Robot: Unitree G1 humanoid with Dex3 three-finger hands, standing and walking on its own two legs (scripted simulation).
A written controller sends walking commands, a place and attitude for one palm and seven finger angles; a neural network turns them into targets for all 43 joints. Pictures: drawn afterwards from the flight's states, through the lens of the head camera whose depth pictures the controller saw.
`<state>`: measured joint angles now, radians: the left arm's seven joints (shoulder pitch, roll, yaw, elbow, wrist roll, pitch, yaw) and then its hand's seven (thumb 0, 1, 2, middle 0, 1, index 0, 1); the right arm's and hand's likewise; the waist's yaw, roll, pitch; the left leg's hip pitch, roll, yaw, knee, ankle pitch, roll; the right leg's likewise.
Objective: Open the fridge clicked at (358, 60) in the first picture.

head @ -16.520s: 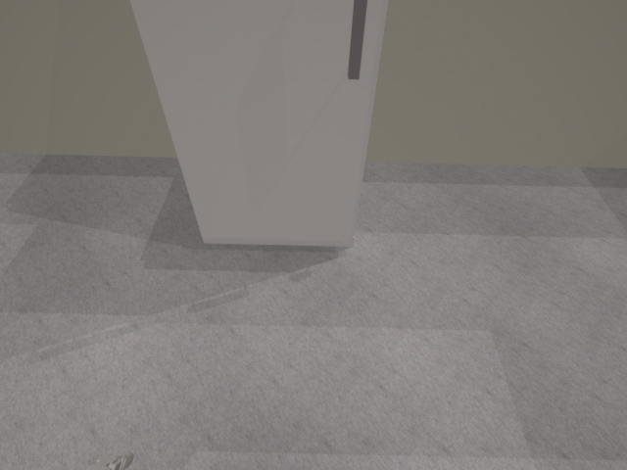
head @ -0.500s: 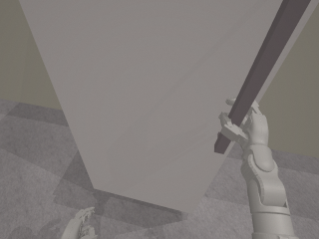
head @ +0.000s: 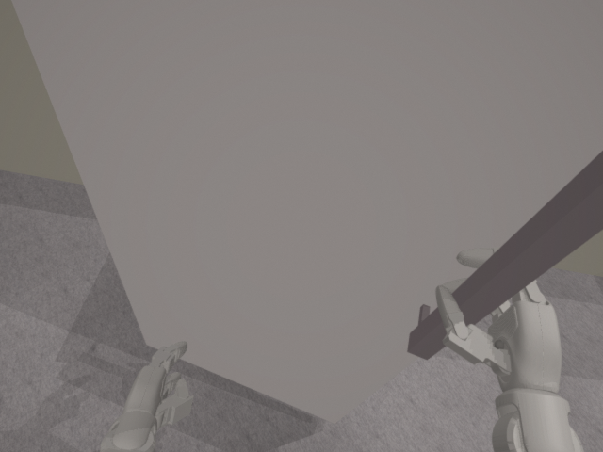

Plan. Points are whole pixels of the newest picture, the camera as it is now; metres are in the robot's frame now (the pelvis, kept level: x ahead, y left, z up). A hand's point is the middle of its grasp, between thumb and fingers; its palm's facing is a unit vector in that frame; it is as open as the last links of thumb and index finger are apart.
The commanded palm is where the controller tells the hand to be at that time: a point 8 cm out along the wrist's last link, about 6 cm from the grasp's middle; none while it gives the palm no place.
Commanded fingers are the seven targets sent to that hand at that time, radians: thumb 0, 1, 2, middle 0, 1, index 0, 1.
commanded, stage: walk backward, drawing the door open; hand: right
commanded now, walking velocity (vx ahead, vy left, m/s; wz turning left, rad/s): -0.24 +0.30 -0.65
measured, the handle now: (523, 236) +0.29 -0.14 +0.24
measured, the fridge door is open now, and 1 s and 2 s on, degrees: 14 47 74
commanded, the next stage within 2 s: stop walking and hold the door back in 1.56 s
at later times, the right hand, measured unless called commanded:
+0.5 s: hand out of the picture +0.12 -0.04 +0.15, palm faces +0.47 +0.86 -0.20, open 7.3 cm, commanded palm +0.07 -0.07 +0.15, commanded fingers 0.00 -0.90 -0.90 0.45 1.40 0.45 1.40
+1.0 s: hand out of the picture +0.01 +0.08 +0.15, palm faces +0.74 +0.62 -0.25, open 7.3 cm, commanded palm -0.05 +0.07 +0.15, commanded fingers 0.00 -0.90 -0.90 0.45 1.40 0.45 1.40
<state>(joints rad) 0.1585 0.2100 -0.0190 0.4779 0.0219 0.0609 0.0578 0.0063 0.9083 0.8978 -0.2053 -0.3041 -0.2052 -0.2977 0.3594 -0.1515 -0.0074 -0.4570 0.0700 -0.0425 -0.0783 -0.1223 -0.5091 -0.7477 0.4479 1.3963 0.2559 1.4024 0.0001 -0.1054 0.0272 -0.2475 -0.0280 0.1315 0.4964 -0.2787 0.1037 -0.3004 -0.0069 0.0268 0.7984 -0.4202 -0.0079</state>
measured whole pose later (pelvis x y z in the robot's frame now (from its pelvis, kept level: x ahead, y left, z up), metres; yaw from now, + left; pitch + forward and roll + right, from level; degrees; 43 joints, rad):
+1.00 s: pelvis -0.09 +0.39 -0.01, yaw -39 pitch +0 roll +2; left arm 0.19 0.12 -0.01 0.59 0.02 -0.13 0.06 0.01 0.90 0.90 -0.21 -0.30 -0.21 -0.30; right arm 0.20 -0.29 -0.14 -0.48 0.06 -0.04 -0.09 -0.06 -0.52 -0.75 0.45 1.40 0.22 1.39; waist -0.01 -0.04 0.10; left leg -0.23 0.01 0.02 0.53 -0.37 -0.04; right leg -0.45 -0.12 0.19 0.49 -0.14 0.08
